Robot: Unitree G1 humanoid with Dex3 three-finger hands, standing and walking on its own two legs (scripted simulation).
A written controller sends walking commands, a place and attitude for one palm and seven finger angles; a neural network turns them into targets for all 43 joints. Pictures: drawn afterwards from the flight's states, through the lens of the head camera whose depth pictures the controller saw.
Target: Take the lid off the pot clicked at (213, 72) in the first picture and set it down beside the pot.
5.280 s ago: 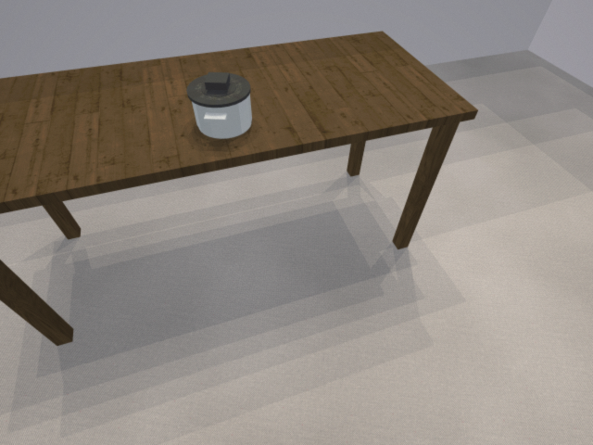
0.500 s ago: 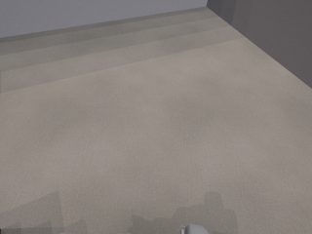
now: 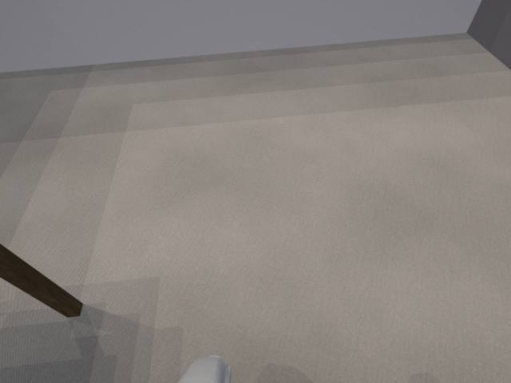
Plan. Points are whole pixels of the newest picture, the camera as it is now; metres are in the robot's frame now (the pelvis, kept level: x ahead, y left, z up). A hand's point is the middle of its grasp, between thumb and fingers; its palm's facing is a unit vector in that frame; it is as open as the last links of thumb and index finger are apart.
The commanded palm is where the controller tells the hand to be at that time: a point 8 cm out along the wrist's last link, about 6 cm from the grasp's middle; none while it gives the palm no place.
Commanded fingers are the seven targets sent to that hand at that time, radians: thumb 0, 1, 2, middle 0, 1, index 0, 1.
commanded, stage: turn to face it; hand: left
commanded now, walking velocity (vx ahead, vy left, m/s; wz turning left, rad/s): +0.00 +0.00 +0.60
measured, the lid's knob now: out of the picture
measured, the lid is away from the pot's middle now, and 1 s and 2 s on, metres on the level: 0.00 0.00 0.00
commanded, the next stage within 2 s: none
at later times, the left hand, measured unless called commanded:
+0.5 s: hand out of the picture +0.01 +0.30 -0.17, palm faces +0.33 -0.91 -0.26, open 7.4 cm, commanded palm none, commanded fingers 0.00 0.90 0.90 -0.20 -0.30 -0.20 -0.30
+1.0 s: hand out of the picture -0.02 +0.23 -0.15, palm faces +0.55 -0.79 -0.28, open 7.4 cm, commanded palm none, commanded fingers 0.00 0.90 0.90 -0.20 -0.30 -0.20 -0.30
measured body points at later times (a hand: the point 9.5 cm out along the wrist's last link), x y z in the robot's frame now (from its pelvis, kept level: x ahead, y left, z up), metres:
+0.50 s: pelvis -0.01 +0.06 +0.00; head +0.02 +0.10 +0.45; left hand +0.00 +0.35 -0.15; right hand +0.16 -0.16 -0.13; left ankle -0.02 +0.14 -0.74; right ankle +0.03 -0.11 -0.66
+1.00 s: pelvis +0.01 +0.02 +0.00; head +0.05 +0.02 +0.45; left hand -0.05 +0.27 -0.12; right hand +0.21 -0.18 -0.15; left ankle -0.09 +0.14 -0.66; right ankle +0.06 -0.08 -0.74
